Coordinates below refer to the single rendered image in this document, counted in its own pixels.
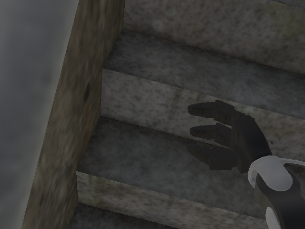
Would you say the robot right forearm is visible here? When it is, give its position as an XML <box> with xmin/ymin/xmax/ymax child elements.
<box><xmin>248</xmin><ymin>156</ymin><xmax>305</xmax><ymax>229</ymax></box>

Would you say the right robot hand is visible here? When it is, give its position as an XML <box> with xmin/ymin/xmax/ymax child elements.
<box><xmin>187</xmin><ymin>99</ymin><xmax>273</xmax><ymax>174</ymax></box>

